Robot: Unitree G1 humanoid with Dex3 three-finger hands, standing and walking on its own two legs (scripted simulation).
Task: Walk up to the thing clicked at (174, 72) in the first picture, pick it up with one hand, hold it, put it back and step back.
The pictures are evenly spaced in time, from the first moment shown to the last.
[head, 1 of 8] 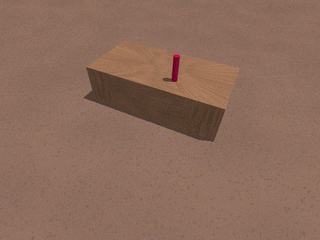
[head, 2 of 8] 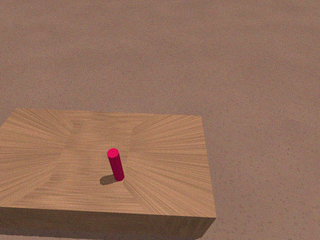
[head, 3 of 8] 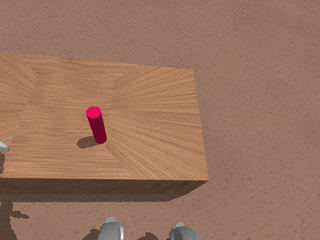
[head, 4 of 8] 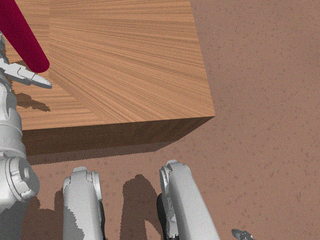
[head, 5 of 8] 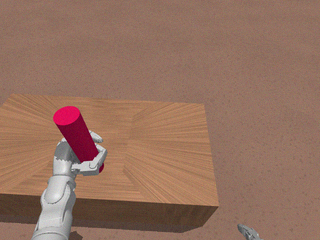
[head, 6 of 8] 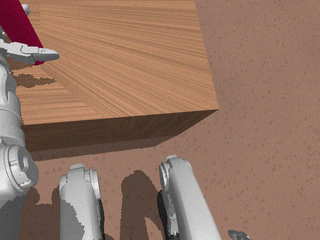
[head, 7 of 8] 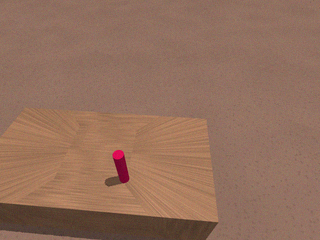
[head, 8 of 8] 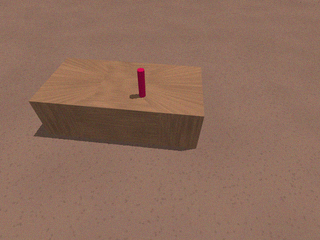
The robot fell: no
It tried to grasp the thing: yes
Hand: left
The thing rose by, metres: 0.37
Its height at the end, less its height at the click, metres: +0.00
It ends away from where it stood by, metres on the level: 0.01
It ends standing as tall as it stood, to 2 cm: yes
